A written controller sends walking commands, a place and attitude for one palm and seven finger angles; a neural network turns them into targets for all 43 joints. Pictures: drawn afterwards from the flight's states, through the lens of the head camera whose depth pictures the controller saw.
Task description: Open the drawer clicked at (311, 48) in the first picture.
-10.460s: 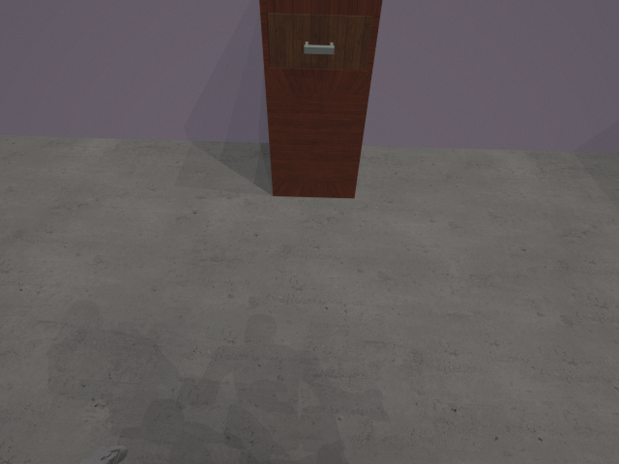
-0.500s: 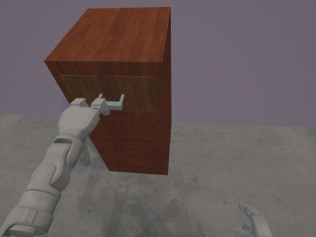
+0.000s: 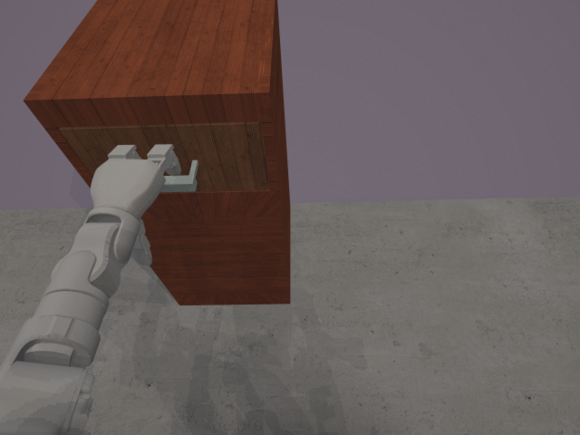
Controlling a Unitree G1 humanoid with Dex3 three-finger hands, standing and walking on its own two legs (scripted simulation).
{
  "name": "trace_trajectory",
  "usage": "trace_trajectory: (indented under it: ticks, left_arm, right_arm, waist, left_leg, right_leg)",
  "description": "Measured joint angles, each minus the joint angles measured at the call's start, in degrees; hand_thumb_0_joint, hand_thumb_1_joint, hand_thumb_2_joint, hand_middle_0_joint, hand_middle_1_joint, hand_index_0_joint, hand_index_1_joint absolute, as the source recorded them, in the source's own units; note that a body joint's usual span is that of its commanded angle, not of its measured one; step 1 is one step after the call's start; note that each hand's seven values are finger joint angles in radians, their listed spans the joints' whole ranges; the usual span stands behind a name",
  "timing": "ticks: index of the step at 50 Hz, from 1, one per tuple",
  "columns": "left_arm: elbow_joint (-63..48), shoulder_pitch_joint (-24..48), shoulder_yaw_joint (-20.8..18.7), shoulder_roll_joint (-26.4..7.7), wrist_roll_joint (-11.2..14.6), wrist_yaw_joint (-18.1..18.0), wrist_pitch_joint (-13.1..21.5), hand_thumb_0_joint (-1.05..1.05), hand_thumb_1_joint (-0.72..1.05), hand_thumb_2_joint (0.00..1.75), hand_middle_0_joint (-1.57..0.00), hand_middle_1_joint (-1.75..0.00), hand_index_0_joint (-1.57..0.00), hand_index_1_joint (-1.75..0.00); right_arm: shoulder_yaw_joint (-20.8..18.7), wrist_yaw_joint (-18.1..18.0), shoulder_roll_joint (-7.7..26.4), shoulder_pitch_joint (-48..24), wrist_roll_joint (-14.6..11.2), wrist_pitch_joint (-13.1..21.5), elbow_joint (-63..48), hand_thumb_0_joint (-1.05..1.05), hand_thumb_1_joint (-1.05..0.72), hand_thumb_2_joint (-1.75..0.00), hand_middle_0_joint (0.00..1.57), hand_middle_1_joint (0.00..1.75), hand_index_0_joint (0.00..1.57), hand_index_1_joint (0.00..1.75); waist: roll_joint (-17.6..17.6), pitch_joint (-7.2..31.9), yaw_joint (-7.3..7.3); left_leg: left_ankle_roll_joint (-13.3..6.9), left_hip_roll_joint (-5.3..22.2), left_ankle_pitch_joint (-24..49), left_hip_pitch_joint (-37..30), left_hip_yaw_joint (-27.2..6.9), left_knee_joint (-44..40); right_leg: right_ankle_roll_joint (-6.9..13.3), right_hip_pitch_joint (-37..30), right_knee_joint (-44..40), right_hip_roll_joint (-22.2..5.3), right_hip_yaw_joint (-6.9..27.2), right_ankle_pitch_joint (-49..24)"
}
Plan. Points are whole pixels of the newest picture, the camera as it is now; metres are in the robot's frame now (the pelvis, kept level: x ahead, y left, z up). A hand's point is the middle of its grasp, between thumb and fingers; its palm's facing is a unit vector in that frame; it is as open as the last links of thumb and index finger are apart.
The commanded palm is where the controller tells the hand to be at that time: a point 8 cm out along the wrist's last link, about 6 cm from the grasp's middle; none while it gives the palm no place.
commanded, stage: move the hooked fingers above the handle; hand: left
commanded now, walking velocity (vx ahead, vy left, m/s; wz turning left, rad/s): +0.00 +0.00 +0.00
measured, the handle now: (169, 175) +0.56 +0.26 -0.02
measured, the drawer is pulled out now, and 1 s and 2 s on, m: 0.00 0.00 0.00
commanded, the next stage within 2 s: none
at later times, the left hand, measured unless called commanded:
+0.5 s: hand (147, 182) +0.48 +0.26 +0.04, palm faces -0.03 +0.01 -1.00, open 13.9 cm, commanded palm +0.47 +0.26 +0.10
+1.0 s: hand (157, 174) +0.51 +0.25 +0.03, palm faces -0.07 -0.02 -1.00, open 13.7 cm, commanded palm +0.49 +0.26 +0.09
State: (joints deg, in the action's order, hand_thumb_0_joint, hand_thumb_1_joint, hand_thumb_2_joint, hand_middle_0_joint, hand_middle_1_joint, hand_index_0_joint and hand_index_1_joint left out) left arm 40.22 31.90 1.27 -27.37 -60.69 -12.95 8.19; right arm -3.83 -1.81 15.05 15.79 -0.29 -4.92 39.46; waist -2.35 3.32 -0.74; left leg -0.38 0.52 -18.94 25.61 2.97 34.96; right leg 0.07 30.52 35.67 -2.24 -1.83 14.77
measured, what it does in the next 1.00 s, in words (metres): stands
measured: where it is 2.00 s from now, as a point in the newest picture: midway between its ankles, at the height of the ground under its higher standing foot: outside the picture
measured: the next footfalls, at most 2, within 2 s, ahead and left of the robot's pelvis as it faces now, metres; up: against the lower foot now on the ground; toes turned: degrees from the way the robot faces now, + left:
none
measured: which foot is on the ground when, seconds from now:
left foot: down 0.00-1.00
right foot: down 0.00-1.00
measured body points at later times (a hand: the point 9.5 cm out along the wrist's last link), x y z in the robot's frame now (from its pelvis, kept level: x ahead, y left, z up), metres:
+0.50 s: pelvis +0.00 +0.01 -0.01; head +0.10 +0.00 +0.43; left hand +0.48 +0.25 +0.10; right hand +0.03 -0.27 -0.14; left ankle -0.02 +0.12 -0.72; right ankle +0.03 -0.12 -0.72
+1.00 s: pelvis +0.01 +0.02 -0.02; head +0.12 +0.01 +0.42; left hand +0.51 +0.25 +0.08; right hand +0.00 -0.25 -0.15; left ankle -0.02 +0.12 -0.72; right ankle +0.03 -0.12 -0.72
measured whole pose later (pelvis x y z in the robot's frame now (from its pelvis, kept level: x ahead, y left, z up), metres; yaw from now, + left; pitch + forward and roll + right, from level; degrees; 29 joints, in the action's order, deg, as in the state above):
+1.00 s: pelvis +0.01 +0.02 -0.02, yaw -1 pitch +20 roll -1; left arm 62.0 50.1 -1.8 -32.9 -63.0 -14.0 6.3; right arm -3.1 -0.2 15.0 21.7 1.5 -7.3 41.3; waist -3.0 7.2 -6.7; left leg -1.7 1.5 -23.4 40.3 3.4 43.7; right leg -1.3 43.6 40.1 -1.4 -1.2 16.4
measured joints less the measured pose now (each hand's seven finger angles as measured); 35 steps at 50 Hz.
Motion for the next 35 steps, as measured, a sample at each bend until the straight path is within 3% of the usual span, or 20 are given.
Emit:
trace_trajectory:
  ticks: [7, 13, 18, 24, 29, 35]
  left_arm:
    - [8.01, 4.72, -0.49, -1.18, -0.59, -0.19, -2.96, 0.0, -0.49, 0.3, -0.32, -1.2, -0.32, -1.2]
    - [11.0, 7.56, 0.57, -1.52, -0.82, 1.1, -0.79, 0.0, -0.49, 0.3, -0.32, -1.2, -0.32, -1.2]
    - [13.07, 10.18, -1.16, -2.38, -1.87, -0.55, 1.51, 0.0, -0.49, 0.3, -0.32, -1.2, -0.32, -1.2]
    - [17.96, 14.12, -2.47, -4.54, -2.67, -2.74, -0.83, 0.0, -0.49, 0.3, -0.32, -1.2, -0.32, -1.2]
    - [20.66, 16.2, -2.11, -5.93, -2.26, -0.81, -2.13, 0.0, -0.49, 0.3, -0.32, -1.2, -0.32, -1.2]
    - [21.13, 17.5, -1.94, -6.24, -2.08, 1.21, 1.24, 0.0, -0.49, 0.3, -0.32, -1.2, -0.32, -1.2]
  right_arm:
    - [0.5, 0.38, -0.57, 0.86, -0.17, -0.29, -0.08, 0.01, -0.9, -0.9, 0.2, 0.3, 0.21, 0.3]
    - [0.65, 0.02, -0.44, 1.97, 0.03, -0.29, -0.12, 0.01, -0.9, -0.9, 0.2, 0.3, 0.21, 0.3]
    - [0.63, -0.07, -0.16, 2.22, 0.51, -0.24, -0.04, 0.01, -0.9, -0.9, 0.2, 0.3, 0.21, 0.3]
    - [0.56, 0.53, 0.51, 2.64, 0.9, -0.33, 0.35, 0.0, -0.9, -0.9, 0.2, 0.3, 0.21, 0.3]
    - [0.29, 0.51, 0.67, 3.84, 1.09, -0.46, 0.78, 0.0, -0.9, -0.9, 0.2, 0.3, 0.21, 0.3]
    - [0.45, 0.08, 0.46, 5.19, 1.37, -0.91, 1.6, 0.0, -0.9, -0.9, 0.2, 0.3, 0.21, 0.3]
  waist:
    - [-0.18, 0.74, -1.08]
    - [0.07, 0.95, -1.85]
    - [0.7, 1.29, -3.04]
    - [0.74, 1.78, -4.34]
    - [0.55, 2.11, -4.93]
    - [0.79, 2.62, -5.89]
  left_leg:
    - [-0.25, 0.11, -0.12, 1.92, 0.54, 0.52]
    - [-0.38, 0.11, -0.58, 3.52, 0.16, 1.61]
    - [-0.45, 0.25, -1.24, 6.0, 0.14, 3.22]
    - [-0.55, 0.5, -2.01, 9.3, 0.17, 5.11]
    - [-0.68, 0.68, -2.36, 10.97, 0.09, 5.76]
    - [-0.83, 0.84, -3.2, 12.17, -0.22, 6.9]
  right_leg:
    - [-0.23, 1.99, 0.18, 0.15, 0.56, -0.29]
    - [-0.35, 3.15, 0.63, 0.09, 0.21, -0.04]
    - [-0.39, 5.46, 1.8, 0.18, 0.22, 0.33]
    - [-0.49, 8.5, 2.98, 0.38, 0.3, 0.64]
    - [-0.66, 9.86, 2.96, 0.55, 0.23, 0.63]
    - [-0.84, 10.61, 3.32, 0.66, -0.05, 1.09]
